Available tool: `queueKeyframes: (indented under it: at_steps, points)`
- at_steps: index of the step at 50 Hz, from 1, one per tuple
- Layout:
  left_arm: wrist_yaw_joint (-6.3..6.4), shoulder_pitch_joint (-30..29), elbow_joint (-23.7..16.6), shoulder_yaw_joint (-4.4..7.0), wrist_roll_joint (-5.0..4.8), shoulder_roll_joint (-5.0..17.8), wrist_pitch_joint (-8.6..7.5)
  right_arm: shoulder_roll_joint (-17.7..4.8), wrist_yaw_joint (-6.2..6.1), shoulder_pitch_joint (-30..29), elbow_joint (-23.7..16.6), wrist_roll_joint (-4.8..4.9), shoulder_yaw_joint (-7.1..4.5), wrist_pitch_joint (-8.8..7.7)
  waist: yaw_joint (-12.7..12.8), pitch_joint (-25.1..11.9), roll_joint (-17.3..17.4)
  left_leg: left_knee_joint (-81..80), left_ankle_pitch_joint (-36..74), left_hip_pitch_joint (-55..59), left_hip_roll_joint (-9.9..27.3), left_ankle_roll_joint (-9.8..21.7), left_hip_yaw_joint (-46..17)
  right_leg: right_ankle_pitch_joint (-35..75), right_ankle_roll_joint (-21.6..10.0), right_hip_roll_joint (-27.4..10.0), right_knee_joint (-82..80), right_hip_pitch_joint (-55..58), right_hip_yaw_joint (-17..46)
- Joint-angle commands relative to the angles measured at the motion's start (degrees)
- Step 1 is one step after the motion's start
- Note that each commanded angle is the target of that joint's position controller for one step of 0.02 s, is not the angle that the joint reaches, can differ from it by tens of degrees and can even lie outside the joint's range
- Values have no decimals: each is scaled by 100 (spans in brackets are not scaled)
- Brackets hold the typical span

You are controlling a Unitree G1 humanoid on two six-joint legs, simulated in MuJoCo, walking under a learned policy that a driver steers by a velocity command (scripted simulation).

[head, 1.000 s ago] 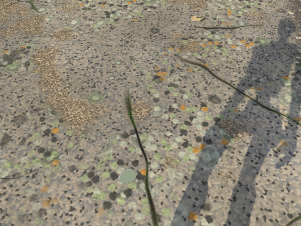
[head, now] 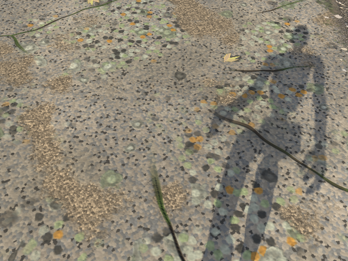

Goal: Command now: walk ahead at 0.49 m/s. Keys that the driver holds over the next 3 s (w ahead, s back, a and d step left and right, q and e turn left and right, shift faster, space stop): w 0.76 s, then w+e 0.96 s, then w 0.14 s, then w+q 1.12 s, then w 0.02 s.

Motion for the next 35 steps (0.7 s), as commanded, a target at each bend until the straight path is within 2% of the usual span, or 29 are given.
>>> queueKeyframes:
  at_steps: [1, 4, 6, 7, 8, 9, 10, 11, 12, 13, 14, 15, 16, 17, 19, 21, 23, 27, 29, 31, 33, 34, 35]
  points:
    - [-99, -1056, -576, -8, -30, 185, -121, -850, -55, 466, -75, 22, -175, 18, -91, 794, 527, -282, 1803, 115, 1637, 473, -722, 57, -4, 133, -615, -396, -161]
    - [-220, -1442, -765, -50, -53, 154, -200, -923, -64, 594, -19, 19, -220, 110, -113, 888, 588, 65, 2404, 685, 1833, 544, -710, -409, -136, 235, -964, -454, -249]
    - [-275, -1308, -793, -22, -54, 248, -252, -1049, -76, 422, -85, 5, -259, 141, 101, 716, 721, 507, 3690, 781, 1874, 489, -624, -826, -303, 440, -1137, 130, -416]
    - [-267, -1009, -733, 40, -43, 384, -262, -1128, -79, 350, -123, -13, -280, 151, 286, 434, 878, 886, 4802, 812, 1857, 442, -604, -1007, -395, 643, -1116, 716, -552]
    - [-237, -343, -566, 145, -46, 591, -267, -1201, -72, 230, -160, -31, -299, 178, 648, 4, 1045, 1624, 5774, 736, 1771, 370, -536, -1071, -535, 852, -1162, 1629, -669]
    - [-184, 821, -232, 293, -53, 898, -254, -1209, -47, -35, -270, -58, -282, 184, 1217, -633, 1078, 2824, 5826, 47, 1555, 210, -407, -760, -771, 745, -1207, 3259, -481]
    - [-95, 2061, 33, 414, 55, 1402, -204, -1046, -21, -151, -470, -139, -198, 132, 1567, -1594, 380, 4753, 3586, -1484, 1132, 49, -212, -743, -1187, -530, -1029, 5322, 995]
    - [-106, 2250, 127, 411, 95, 1417, -164, -181, 84, 703, -347, -3, 17, -18, 1050, -2516, -1285, 6932, -1378, -3689, -1, -306, -510, -1634, -2233, -1926, -1784, 7163, 4018]
    - [-107, 1965, 155, 279, 64, 944, -143, -813, 107, 303, -375, 119, -127, -198, 1212, -2037, -671, 7483, -1585, -4258, 312, -110, -1299, -1912, -1923, -1662, -2213, 6645, 4040]
    - [-81, 1421, 50, 204, 66, 688, -142, -1105, 106, -413, -659, 293, -215, -266, 1050, -1099, -495, 7399, -1179, -4467, 619, -41, -1080, -1568, -1617, -1431, -2345, 5692, 2912]
    - [-126, 929, 2, 144, 75, 557, -181, -1062, 57, -756, -773, 267, -216, -263, 770, -532, 193, 7001, -724, -4237, 928, -62, -862, -891, -1445, -1207, -2606, 4623, 2170]
    - [-165, 686, -21, 70, 109, 321, -221, -1085, -8, -918, -796, 162, -302, -192, 569, -257, 414, 6607, -447, -3968, 1106, -53, -789, -595, -1258, -915, -2798, 3964, 1652]
    - [-181, 641, 40, 76, 155, 369, -241, -875, -12, -652, -792, 127, -285, -102, 352, -191, 104, 6421, -338, -3600, 1229, -95, -820, -505, -1303, -849, -2969, 3511, 1406]
    - [-200, 684, 107, 76, 134, 342, -248, -716, -19, -505, -749, 106, -273, -23, 269, -91, 66, 6201, -334, -3435, 1289, -140, -798, -462, -1321, -751, -3115, 3232, 1248]
    - [-162, 855, 257, 95, 117, 461, -265, -654, -38, -645, -830, 110, -291, 67, 181, 140, 17, 5733, -206, -3534, 1376, -236, -685, -347, -1304, -639, -3314, 2891, 878]
    - [-79, 1045, 333, 140, 123, 656, -245, -723, -52, -1194, -1044, 41, -309, 88, 274, 293, 42, 5098, 317, -3952, 1443, -369, -606, -171, -1301, -625, -3412, 2898, 687]
    - [-7, 1247, 385, 164, 98, 746, -194, -679, -32, -1683, -1193, 14, -295, 74, 419, 320, 41, 4254, 1008, -4079, 1418, -401, -533, -257, -1180, -521, -3435, 3025, 503]
    - [42, 1641, 518, 192, 15, 888, -145, -627, 34, -2545, -1393, 63, -252, 36, 716, 411, -30, 2878, 1822, -3764, 1130, -399, -291, -547, -960, -415, -3398, 3266, 240]
    - [44, 1847, 625, 205, -20, 907, -112, -668, 87, -2876, -1504, 98, -245, 24, 828, 497, -75, 2550, 1756, -3824, 1077, -369, -298, -710, -943, -570, -3273, 3627, 301]
    - [58, 1935, 706, 226, -33, 923, -66, -740, 156, -3080, -1625, 114, -254, -4, 828, 556, -112, 2295, 1466, -3906, 1052, -249, -356, -744, -884, -783, -3068, 4036, 387]
    - [80, 1874, 726, 264, -36, 998, -11, -868, 214, -2992, -1662, 115, -296, -46, 686, 481, -167, 2109, 1038, -3636, 971, -94, -316, -482, -787, -936, -2785, 4299, 463]
    - [87, 1763, 708, 276, -35, 1044, 20, -966, 224, -2716, -1604, 112, -347, -67, 496, 331, -218, 2016, 877, -3180, 848, -8, -203, 91, -712, -914, -2472, 4323, 415]
    - [91, 1641, 678, 258, -23, 1006, 53, -1135, 211, -2089, -1415, 95, -454, -76, 152, -27, -182, 1910, 822, -2316, 653, 112, -31, 957, -587, -692, -1725, 4229, 215]
Next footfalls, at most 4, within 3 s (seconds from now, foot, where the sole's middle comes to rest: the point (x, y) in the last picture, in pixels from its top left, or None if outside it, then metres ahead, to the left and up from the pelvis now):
0.18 right None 0.31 -0.13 -0.78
0.72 left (133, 244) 0.59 0.12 -0.78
1.32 right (189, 181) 0.87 -0.13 -0.78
1.78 left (170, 126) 1.21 -0.06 -0.78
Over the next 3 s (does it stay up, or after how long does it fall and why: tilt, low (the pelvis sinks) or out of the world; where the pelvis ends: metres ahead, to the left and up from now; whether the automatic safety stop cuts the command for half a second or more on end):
stays up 1.56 -0.27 0.00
